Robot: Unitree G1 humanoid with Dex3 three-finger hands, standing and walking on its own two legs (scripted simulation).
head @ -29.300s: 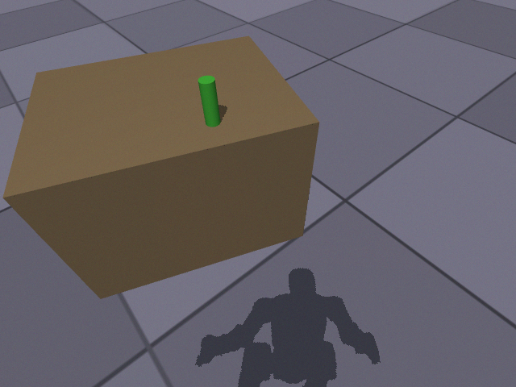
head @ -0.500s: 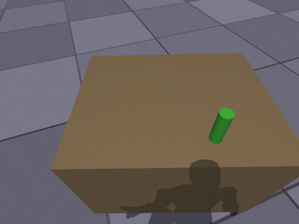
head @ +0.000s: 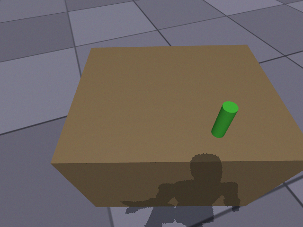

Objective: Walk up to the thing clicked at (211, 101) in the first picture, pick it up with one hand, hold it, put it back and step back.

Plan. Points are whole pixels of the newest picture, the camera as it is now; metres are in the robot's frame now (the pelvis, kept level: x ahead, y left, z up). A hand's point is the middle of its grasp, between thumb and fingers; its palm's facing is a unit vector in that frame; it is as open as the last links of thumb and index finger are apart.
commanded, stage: step back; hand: right
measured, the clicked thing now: (223, 120) +0.46 -0.24 -0.05
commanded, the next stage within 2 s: none
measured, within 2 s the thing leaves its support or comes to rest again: neither
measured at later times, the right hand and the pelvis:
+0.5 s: hand out of the picture -0.02 -0.27 -0.18, palm faces -0.12 +0.91 -0.40, open 7.3 cm; pelvis -0.10 +0.01 -0.03, yaw +4 degrees
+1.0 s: hand out of the picture -0.08 -0.24 -0.17, palm faces +0.03 +0.94 -0.35, open 7.3 cm; pelvis -0.21 +0.02 -0.02, yaw -2 degrees
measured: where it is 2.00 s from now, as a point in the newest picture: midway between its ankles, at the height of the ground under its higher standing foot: outside the picture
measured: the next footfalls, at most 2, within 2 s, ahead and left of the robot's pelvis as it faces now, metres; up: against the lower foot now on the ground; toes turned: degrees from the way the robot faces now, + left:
left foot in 0.52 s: -0.12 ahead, +0.13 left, +0.00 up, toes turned +1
right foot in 0.92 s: -0.18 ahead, -0.09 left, +0.00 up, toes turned +1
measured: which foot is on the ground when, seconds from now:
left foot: down 0.00-0.20, up 0.22-0.50, down 0.52-0.96, up 0.98-1.00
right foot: down 0.00-0.54, up 0.56-0.90, down 0.92-1.00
